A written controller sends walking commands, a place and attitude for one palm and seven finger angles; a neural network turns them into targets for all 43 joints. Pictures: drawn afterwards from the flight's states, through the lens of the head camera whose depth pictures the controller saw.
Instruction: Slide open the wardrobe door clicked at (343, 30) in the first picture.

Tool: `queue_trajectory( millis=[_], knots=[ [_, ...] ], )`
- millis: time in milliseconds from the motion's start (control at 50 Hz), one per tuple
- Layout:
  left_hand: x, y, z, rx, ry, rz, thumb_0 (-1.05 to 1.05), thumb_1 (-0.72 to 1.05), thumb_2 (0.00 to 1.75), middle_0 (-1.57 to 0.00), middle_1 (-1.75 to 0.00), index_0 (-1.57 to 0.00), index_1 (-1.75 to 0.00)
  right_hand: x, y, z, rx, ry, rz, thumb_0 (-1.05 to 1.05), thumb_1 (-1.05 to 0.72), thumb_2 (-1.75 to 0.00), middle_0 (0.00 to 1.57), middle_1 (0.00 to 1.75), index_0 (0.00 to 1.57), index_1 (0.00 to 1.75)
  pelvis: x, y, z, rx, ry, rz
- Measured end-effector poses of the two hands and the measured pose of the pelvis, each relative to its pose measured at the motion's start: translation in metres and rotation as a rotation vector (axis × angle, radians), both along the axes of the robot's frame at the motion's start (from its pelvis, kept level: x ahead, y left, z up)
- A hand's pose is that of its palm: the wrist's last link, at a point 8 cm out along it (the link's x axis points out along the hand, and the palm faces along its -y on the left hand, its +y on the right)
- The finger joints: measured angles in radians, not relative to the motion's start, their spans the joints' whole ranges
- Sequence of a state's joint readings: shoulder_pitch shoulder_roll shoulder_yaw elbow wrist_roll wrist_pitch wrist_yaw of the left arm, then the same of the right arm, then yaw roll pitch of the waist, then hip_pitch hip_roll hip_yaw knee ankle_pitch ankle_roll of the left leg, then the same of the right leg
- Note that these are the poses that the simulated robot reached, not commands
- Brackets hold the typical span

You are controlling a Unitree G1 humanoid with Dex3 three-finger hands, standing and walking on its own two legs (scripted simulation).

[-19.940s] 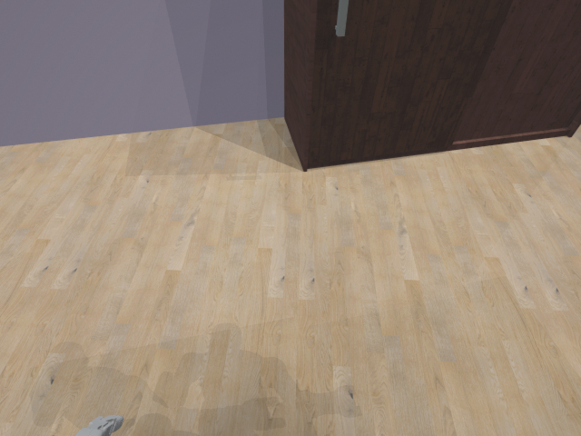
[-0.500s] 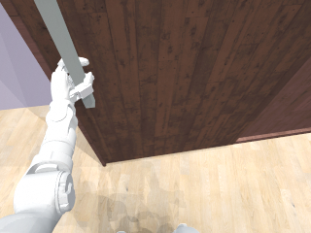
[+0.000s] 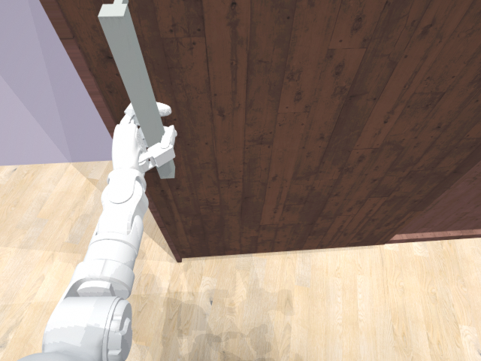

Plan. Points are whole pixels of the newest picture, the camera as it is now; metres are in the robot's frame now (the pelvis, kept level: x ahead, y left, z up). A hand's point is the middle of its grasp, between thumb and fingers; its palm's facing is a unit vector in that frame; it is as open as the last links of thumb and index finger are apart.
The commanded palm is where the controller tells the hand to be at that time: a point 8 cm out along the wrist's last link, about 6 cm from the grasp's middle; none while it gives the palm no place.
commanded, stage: tug the door sideways, standing still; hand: left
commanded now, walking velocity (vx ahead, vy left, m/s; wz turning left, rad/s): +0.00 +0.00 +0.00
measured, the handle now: (149, 104) +0.49 +0.16 +0.14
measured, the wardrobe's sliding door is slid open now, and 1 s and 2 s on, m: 0.00 0.00 0.09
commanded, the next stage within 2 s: step sideways, sliding the door along in 0.70 s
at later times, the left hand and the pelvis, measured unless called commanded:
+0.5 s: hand (168, 145) +0.44 +0.13 +0.09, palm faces +0.15 -0.99 -0.01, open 6.0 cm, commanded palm +0.42 +0.12 +0.09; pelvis -0.03 +0.00 -0.01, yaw +2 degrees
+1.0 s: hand (167, 146) +0.44 +0.13 +0.09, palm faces +0.13 -0.99 -0.08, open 6.1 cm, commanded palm +0.42 +0.15 +0.09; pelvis -0.03 +0.00 +0.00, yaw +1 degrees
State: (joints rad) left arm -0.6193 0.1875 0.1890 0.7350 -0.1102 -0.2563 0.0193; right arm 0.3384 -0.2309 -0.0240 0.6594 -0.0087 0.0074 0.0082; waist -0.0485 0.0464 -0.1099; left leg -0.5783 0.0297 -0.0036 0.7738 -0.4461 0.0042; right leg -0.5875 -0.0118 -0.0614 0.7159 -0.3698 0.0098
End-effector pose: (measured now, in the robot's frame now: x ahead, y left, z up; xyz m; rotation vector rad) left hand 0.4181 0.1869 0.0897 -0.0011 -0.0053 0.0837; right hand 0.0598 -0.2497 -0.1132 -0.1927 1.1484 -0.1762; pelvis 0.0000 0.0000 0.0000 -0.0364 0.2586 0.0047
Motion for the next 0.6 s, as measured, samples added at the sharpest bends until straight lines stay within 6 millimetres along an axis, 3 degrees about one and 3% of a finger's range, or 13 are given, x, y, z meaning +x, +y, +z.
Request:
queue_trajectory(
  millis=[160,440,600],
  knots=[
    [-0.001,-0.003,0.001,-0.002,0.013,0.041,0.02,0.65,0.85,-0.33,-1.40,-0.35,-1.40,-0.004,0.004,-0.004,0.013,-0.012,0.035,0.00,-0.91,-0.89,0.20,0.30,0.20,0.30,-0.011,-0.002,-0.004,0.003,0.004,0.024],
    [-0.002,-0.004,0.001,0.008,0.015,0.063,0.01,0.65,0.85,-0.36,-1.40,-0.35,-1.40,-0.066,-0.001,-0.012,0.018,0.108,0.025,0.01,-0.91,-0.89,0.20,0.30,0.20,0.30,-0.030,-0.004,-0.009,-0.004,0.009,0.041],
    [-0.002,-0.004,0.001,0.016,0.007,0.062,0.01,0.65,0.85,-0.38,-1.40,-0.35,-1.40,-0.079,-0.003,-0.013,0.011,0.132,0.028,0.01,-0.91,-0.89,0.20,0.30,0.20,0.30,-0.033,-0.003,-0.011,-0.004,0.011,0.045]
  ],
)
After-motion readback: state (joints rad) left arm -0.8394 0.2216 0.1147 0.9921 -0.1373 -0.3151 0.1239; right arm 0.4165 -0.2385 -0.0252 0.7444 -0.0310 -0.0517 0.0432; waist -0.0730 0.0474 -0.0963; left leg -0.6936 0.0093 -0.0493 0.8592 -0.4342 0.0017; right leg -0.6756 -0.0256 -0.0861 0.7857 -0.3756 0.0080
